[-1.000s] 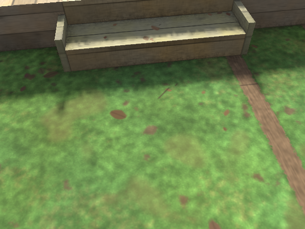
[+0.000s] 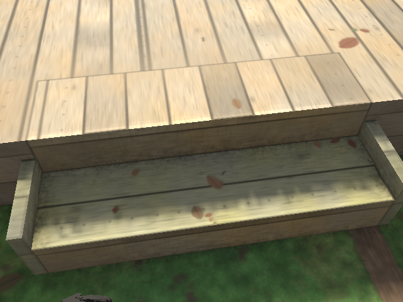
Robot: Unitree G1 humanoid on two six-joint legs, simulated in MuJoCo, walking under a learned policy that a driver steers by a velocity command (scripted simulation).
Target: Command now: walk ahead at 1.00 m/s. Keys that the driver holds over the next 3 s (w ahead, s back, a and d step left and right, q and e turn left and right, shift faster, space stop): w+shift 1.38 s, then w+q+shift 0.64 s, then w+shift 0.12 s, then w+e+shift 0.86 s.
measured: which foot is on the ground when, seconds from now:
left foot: down 0.00-0.16, up 0.18-0.42, down 0.44-0.48, up 0.50-0.54, down 0.56-0.84, up 0.86-1.00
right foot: up 0.00-0.14, down 0.16-0.56, up 0.58-0.80, down 0.82-1.00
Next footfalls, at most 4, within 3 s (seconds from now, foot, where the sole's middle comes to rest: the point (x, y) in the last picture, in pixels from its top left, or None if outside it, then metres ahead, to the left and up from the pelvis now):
0.16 right None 0.37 -0.10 -0.77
0.44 left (162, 275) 0.57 0.12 -0.71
0.56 left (171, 285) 0.56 0.09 -0.77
0.82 right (225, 174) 0.88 -0.11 -0.61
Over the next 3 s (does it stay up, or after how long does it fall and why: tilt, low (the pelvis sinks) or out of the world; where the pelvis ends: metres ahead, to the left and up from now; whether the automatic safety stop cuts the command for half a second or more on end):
stays up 2.64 0.42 0.31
